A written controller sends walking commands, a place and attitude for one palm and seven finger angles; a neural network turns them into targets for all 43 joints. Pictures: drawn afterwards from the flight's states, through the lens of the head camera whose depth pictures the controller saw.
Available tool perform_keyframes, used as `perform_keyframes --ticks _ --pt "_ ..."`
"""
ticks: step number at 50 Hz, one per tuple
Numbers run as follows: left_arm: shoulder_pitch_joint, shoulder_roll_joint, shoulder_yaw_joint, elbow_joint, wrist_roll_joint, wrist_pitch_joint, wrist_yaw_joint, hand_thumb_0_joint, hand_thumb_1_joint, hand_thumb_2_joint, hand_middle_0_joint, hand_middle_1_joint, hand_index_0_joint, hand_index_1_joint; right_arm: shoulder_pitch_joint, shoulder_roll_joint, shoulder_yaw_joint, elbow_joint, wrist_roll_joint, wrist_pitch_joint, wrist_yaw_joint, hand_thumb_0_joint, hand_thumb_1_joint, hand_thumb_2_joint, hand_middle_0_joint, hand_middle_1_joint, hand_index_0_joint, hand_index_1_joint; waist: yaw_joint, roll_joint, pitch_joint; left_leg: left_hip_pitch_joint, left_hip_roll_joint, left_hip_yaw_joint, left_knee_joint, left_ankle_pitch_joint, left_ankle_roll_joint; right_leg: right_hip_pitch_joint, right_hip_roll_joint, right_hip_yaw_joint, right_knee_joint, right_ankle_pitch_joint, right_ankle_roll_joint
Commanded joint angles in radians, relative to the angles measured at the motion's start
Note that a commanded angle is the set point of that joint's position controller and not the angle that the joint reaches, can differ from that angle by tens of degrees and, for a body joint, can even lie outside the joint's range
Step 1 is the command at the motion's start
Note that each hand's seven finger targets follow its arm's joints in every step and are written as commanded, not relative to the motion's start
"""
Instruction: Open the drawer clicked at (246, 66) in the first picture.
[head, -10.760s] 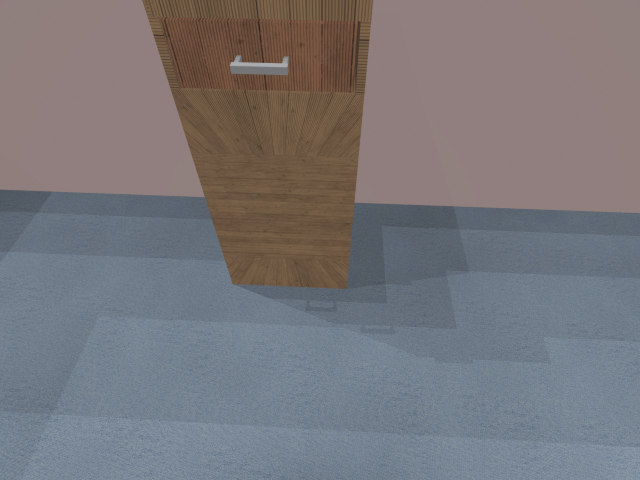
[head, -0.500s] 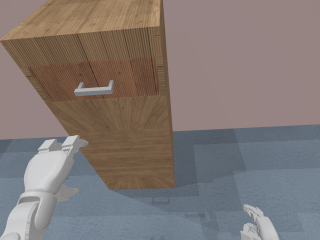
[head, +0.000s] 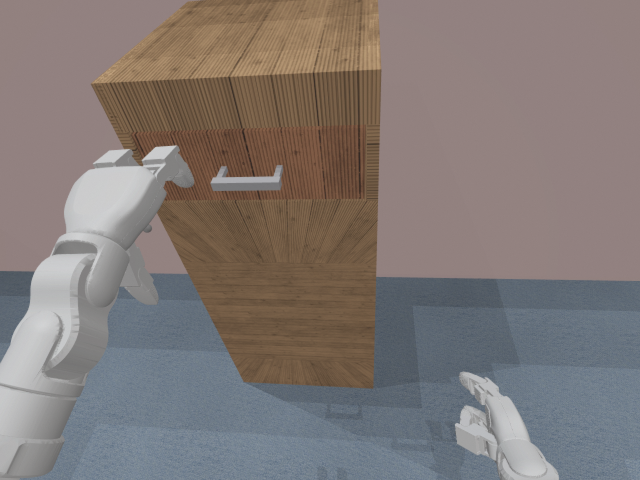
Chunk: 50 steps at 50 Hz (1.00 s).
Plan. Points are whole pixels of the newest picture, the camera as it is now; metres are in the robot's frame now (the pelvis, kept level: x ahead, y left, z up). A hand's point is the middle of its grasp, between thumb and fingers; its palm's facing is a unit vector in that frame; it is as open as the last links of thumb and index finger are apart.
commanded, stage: raise the hand with hooked fingers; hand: left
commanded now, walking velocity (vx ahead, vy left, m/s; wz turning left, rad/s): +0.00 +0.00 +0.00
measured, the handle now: (248, 177) +0.54 +0.22 +0.10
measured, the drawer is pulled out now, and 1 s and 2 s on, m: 0.00 0.00 0.00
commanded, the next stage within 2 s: move the hooked fingers above the handle in 0.60 s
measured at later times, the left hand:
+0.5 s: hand (138, 214) +0.30 +0.24 +0.22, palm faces +0.24 -0.03 -0.97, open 13.9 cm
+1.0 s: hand (144, 205) +0.33 +0.25 +0.21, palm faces +0.18 -0.01 -0.98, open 13.9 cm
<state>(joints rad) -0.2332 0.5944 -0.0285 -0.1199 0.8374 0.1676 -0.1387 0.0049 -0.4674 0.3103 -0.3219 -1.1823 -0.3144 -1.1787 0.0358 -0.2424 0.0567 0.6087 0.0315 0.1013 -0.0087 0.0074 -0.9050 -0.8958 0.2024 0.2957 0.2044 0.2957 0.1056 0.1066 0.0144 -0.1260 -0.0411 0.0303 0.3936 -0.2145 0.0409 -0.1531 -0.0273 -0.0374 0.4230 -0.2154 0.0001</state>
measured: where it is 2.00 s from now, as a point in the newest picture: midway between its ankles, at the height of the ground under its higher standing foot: outside the picture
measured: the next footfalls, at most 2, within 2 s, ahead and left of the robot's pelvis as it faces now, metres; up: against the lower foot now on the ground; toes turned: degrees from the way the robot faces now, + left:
none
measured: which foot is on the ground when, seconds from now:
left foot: down 0.00-1.00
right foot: down 0.00-1.00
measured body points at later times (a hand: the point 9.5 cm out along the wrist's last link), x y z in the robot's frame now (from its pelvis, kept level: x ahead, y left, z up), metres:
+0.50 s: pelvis -0.02 +0.00 +0.00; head -0.02 -0.04 +0.45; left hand +0.29 +0.24 +0.27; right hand +0.18 -0.21 -0.11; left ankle +0.00 +0.09 -0.74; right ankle +0.01 -0.12 -0.74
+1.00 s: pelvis -0.02 -0.03 +0.00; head -0.01 -0.08 +0.45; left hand +0.31 +0.24 +0.27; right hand +0.20 -0.24 -0.11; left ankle +0.00 +0.09 -0.74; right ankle +0.01 -0.12 -0.74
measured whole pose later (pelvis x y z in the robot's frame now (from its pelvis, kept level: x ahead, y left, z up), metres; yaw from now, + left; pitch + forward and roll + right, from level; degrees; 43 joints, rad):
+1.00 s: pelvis -0.02 -0.03 +0.00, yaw +1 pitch -2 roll +1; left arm -0.43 0.63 0.02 0.11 0.83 0.11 -0.17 0.01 -0.49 0.30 -0.32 -1.20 -0.32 -1.20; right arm 0.10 -0.29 0.04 0.64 0.04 0.08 -0.01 0.01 -0.91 -0.90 0.20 0.30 0.20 0.30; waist 0.09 0.10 0.02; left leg -0.19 -0.01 0.00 0.41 -0.19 0.00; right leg -0.21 0.00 -0.07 0.44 -0.20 -0.04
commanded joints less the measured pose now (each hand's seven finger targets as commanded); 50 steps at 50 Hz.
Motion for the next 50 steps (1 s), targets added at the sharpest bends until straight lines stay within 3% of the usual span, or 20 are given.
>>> perform_keyframes --ticks 1,4,8,11,12,16,19,22,25,28,32,33,36,37,40,42,43,45,48,50 --pt "-0.438 0.25 0.16 -0.137 -0.003 0.014 -0.008 0.0 -0.5 0.3 -0.3 -1.2 -0.3 -1.2 -0.128 -0.121 -0.046 -0.145 0.002 -0.041 0.002 0.0 -0.9 -0.9 0.2 0.3 0.2 0.3 -0.017 -0.041 -0.225 0.019 0.02 -0.043 -0.062 0.261 -0.029 0.085 0.028 0.008 -0.034 0.154 -0.036" --pt "-0.539 0.257 0.135 -0.131 0.002 0.02 -0.043 0.0 -0.5 0.3 -0.3 -1.2 -0.3 -1.2 -0.115 -0.127 -0.047 -0.144 0.006 -0.049 0.008 0.0 -0.9 -0.9 0.2 0.3 0.2 0.3 -0.022 -0.007 -0.249 0.035 0.024 -0.057 -0.063 0.267 -0.033 0.07 0.03 0.006 -0.031 0.13 -0.043" --pt "-0.387 0.191 0.089 -0.035 -0.004 0.042 -0.103 0.0 -0.5 0.3 -0.3 -1.2 -0.3 -1.2 -0.097 -0.129 -0.043 -0.162 0.011 -0.04 0.021 0.0 -0.9 -0.9 0.2 0.3 0.2 0.3 -0.013 -0.083 -0.204 -0.004 0.031 -0.052 -0.07 0.225 -0.032 0.058 0.027 -0.003 -0.028 0.099 -0.041" --pt "-0.368 0.238 0.133 -0.109 -0.013 0.016 -0.122 0.0 -0.5 0.3 -0.3 -1.2 -0.3 -1.2 -0.098 -0.141 -0.049 -0.182 0.01 -0.034 0.023 0.0 -0.9 -0.9 0.2 0.3 0.2 0.3 -0.006 -0.096 -0.227 -0.015 0.033 -0.046 -0.073 0.206 -0.024 0.069 0.026 0.002 -0.025 0.096 -0.038" --pt "-0.376 0.263 0.165 -0.148 -0.013 0.001 -0.12 0.0 -0.5 0.3 -0.3 -1.2 -0.3 -1.2 -0.105 -0.139 -0.048 -0.193 0.01 -0.041 0.026 0.0 -0.9 -0.9 0.2 0.3 0.2 0.3 0.0 -0.103 -0.251 -0.007 0.032 -0.05 -0.061 0.212 -0.019 0.08 0.033 0.009 -0.024 0.102 -0.038" --pt "-0.444 0.327 0.234 -0.282 -0.02 -0.089 -0.065 0.0 -0.5 0.3 -0.3 -1.2 -0.3 -1.2 -0.083 -0.13 -0.058 -0.184 -0.006 -0.069 0.023 0.0 -0.9 -0.9 0.2 0.3 0.2 0.3 0.007 -0.013 -0.325 0.039 0.029 -0.07 -0.056 0.259 -0.019 0.092 0.03 0.009 -0.015 0.098 -0.041" --pt "-0.455 0.345 0.285 -0.257 -0.042 -0.121 -0.007 0.0 -0.5 0.3 -0.3 -1.2 -0.3 -1.2 -0.063 -0.122 -0.063 -0.149 -0.008 -0.092 0.023 0.0 -0.9 -0.9 0.2 0.3 0.2 0.3 0.014 0.018 -0.289 0.028 0.03 -0.078 -0.06 0.261 -0.03 0.079 0.033 0.008 -0.024 0.089 -0.046" --pt "-0.45 0.338 0.306 -0.152 -0.052 -0.09 0.032 0.0 -0.5 0.3 -0.3 -1.2 -0.3 -1.2 -0.071 -0.128 -0.065 -0.129 0.006 -0.094 0.027 0.0 -0.9 -0.9 0.2 0.3 0.2 0.3 0.017 -0.001 -0.233 -0.011 0.03 -0.064 -0.068 0.221 -0.041 0.06 0.038 0.01 -0.036 0.069 -0.046" --pt "-0.432 0.261 0.221 -0.053 -0.052 -0.03 0.03 0.0 -0.5 0.3 -0.3 -1.2 -0.3 -1.2 -0.075 -0.138 -0.062 -0.121 0.013 -0.08 0.029 0.0 -0.9 -0.9 0.2 0.3 0.2 0.3 0.006 -0.044 -0.197 -0.047 0.024 -0.044 -0.078 0.181 -0.042 0.048 0.028 0.003 -0.04 0.051 -0.042" --pt "-0.396 0.176 0.106 -0.041 -0.039 0.027 -0.022 0.0 -0.5 0.3 -0.3 -1.2 -0.3 -1.2 -0.101 -0.139 -0.056 -0.148 0.024 -0.071 0.028 0.0 -0.9 -0.9 0.2 0.3 0.2 0.3 -0.009 -0.076 -0.197 -0.054 0.02 -0.03 -0.076 0.123 -0.036 0.045 0.02 0.008 -0.037 0.016 -0.036" --pt "-0.371 0.172 0.064 -0.155 -0.01 0.037 -0.082 0.0 -0.5 0.3 -0.3 -1.2 -0.3 -1.2 -0.126 -0.137 -0.054 -0.19 0.024 -0.065 0.022 0.0 -0.9 -0.9 0.2 0.3 0.2 0.3 -0.021 -0.107 -0.257 -0.026 0.015 -0.029 -0.049 0.1 -0.016 0.059 0.021 0.028 -0.038 0.014 -0.027" --pt "-0.389 0.196 0.07 -0.179 -0.001 0.021 -0.092 0.0 -0.5 0.3 -0.3 -1.2 -0.3 -1.2 -0.125 -0.133 -0.048 -0.187 0.018 -0.066 0.019 0.0 -0.9 -0.9 0.2 0.3 0.2 0.3 -0.025 -0.118 -0.256 -0.036 0.014 -0.026 -0.053 0.082 -0.012 0.063 0.013 0.025 -0.04 -0.01 -0.024" --pt "-0.427 0.328 0.205 -0.238 0.001 -0.051 -0.071 0.0 -0.5 0.3 -0.3 -1.2 -0.3 -1.2 -0.105 -0.133 -0.048 -0.174 0.0 -0.075 0.001 0.0 -0.9 -0.9 0.2 0.3 0.2 0.3 -0.006 -0.107 -0.289 -0.027 0.005 -0.034 -0.043 0.113 -0.002 0.098 0.014 0.033 -0.037 0.023 -0.024" --pt "-0.452 0.401 0.282 -0.203 -0.005 -0.069 -0.054 0.0 -0.5 0.3 -0.3 -1.2 -0.3 -1.2 -0.098 -0.137 -0.047 -0.157 -0.002 -0.08 -0.004 0.0 -0.9 -0.9 0.2 0.3 0.2 0.3 -0.003 -0.101 -0.275 -0.042 0.008 -0.033 -0.036 0.105 -0.004 0.097 0.02 0.041 -0.045 0.013 -0.023" --pt "-0.514 0.355 0.282 -0.08 -0.036 -0.115 -0.007 0.0 -0.5 0.3 -0.3 -1.2 -0.3 -1.2 -0.073 -0.118 -0.045 -0.123 0.004 -0.084 -0.014 0.0 -0.9 -0.9 0.2 0.3 0.2 0.3 -0.012 -0.079 -0.195 -0.062 0.005 -0.031 -0.046 0.106 -0.013 0.061 0.02 0.026 -0.068 0.002 -0.025" --pt "-0.536 0.376 0.309 -0.008 -0.044 -0.117 0.022 0.0 -0.5 0.3 -0.3 -1.2 -0.3 -1.2 -0.072 -0.121 -0.052 -0.107 0.01 -0.086 -0.014 0.0 -0.9 -0.9 0.2 0.3 0.2 0.3 -0.008 -0.057 -0.19 -0.058 0.006 -0.027 -0.038 0.123 -0.02 0.058 0.026 0.034 -0.075 0.018 -0.029" --pt "-0.558 0.322 0.253 0.035 -0.042 -0.109 0.028 0.0 -0.5 0.3 -0.3 -1.2 -0.3 -1.2 -0.071 -0.119 -0.048 -0.104 0.01 -0.083 -0.013 0.0 -0.9 -0.9 0.2 0.3 0.2 0.3 -0.019 -0.028 -0.175 -0.073 0.002 -0.021 -0.044 0.118 -0.024 0.051 0.017 0.028 -0.073 0.018 -0.03" --pt "-0.547 0.282 0.207 0.069 -0.032 -0.091 0.03 0.0 -0.5 0.3 -0.3 -1.2 -0.3 -1.2 -0.065 -0.127 -0.055 -0.106 0.011 -0.079 -0.007 0.0 -0.9 -0.9 0.2 0.3 0.2 0.3 -0.021 -0.03 -0.202 -0.07 0.001 -0.015 -0.04 0.133 -0.026 0.06 0.011 0.03 -0.067 0.05 -0.03" --pt "-0.48 0.225 0.123 0.105 -0.002 -0.044 -0.011 0.0 -0.5 0.3 -0.3 -1.2 -0.3 -1.2 -0.076 -0.138 -0.056 -0.128 0.012 -0.066 -0.003 0.0 -0.9 -0.9 0.2 0.3 0.2 0.3 -0.024 -0.069 -0.258 -0.081 -0.001 -0.004 -0.022 0.148 -0.022 0.105 -0.005 0.047 -0.046 0.101 -0.027" --pt "-0.475 0.197 0.071 0.1 0.008 -0.03 -0.045 0.0 -0.5 0.3 -0.3 -1.2 -0.3 -1.2 -0.079 -0.147 -0.06 -0.14 0.015 -0.055 -0.004 0.0 -0.9 -0.9 0.2 0.3 0.2 0.3 -0.042 -0.094 -0.239 -0.087 0.001 -0.001 -0.019 0.13 -0.016 0.086 -0.008 0.048 -0.049 0.103 -0.023"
